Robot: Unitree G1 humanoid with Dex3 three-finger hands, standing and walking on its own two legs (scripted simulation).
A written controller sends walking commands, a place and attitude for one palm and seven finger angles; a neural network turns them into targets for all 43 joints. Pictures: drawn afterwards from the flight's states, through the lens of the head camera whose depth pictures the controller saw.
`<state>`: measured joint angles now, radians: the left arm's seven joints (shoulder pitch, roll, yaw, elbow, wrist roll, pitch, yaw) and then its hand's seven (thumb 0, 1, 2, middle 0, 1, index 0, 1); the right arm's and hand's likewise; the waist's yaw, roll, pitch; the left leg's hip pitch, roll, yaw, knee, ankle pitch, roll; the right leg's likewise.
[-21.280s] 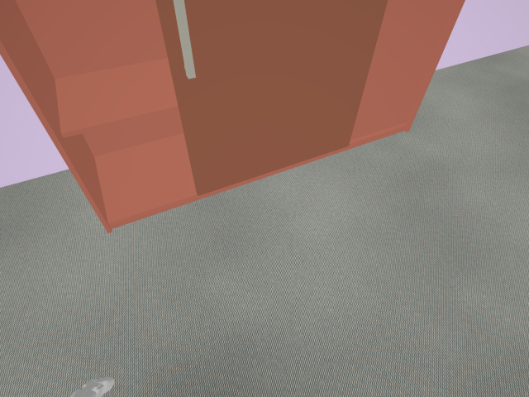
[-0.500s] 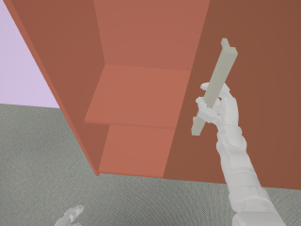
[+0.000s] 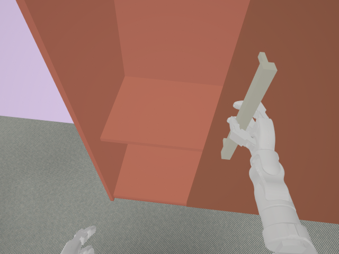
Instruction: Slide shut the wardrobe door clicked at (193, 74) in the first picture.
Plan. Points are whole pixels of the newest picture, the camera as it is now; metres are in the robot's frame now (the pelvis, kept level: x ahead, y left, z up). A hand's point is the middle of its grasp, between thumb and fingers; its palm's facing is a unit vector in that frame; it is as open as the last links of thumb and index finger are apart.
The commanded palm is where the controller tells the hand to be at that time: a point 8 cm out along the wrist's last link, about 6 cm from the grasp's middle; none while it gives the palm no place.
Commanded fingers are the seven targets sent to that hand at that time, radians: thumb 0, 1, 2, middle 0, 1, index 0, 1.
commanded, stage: grip the handle and tug to test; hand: right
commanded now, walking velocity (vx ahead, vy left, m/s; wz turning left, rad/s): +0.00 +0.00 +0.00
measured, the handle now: (240, 114) +0.45 -0.12 +0.10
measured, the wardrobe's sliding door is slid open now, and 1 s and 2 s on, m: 0.43 0.43 0.30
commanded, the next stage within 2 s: tug the door sideways, standing still in 0.20 s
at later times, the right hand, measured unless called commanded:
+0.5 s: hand (235, 131) +0.39 -0.10 +0.10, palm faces -0.01 +1.00 -0.01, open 6.3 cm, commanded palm +0.37 -0.13 +0.10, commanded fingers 0.00 -0.90 -0.90 0.45 1.40 0.45 1.40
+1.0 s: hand (234, 130) +0.40 -0.10 +0.10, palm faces +0.07 +0.98 -0.17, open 6.5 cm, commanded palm +0.38 -0.10 +0.10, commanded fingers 0.00 -0.90 -0.90 0.45 1.40 0.45 1.40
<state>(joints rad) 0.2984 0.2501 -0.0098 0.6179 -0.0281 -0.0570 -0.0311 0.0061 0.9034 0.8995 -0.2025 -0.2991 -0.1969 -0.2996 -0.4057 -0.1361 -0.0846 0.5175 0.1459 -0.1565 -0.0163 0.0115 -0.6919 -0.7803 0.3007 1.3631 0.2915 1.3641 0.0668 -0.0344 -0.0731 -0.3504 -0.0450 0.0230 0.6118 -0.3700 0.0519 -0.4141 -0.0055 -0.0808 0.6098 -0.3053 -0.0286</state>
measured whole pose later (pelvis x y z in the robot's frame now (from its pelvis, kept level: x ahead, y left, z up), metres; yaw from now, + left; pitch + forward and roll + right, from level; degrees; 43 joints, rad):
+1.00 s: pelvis +0.05 +0.02 +0.00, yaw -4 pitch -3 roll -2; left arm 0.15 0.17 -0.04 0.59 0.01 0.05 0.03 0.01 0.90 0.90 -0.20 -0.30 -0.20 -0.30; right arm -0.30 -0.12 0.09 0.20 0.08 -0.03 -0.10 0.00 -0.65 -0.81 0.38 1.33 0.26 1.40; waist -0.04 -0.08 0.17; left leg -0.40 -0.01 0.04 0.71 -0.31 0.01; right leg -0.13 0.03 0.02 0.56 -0.37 0.00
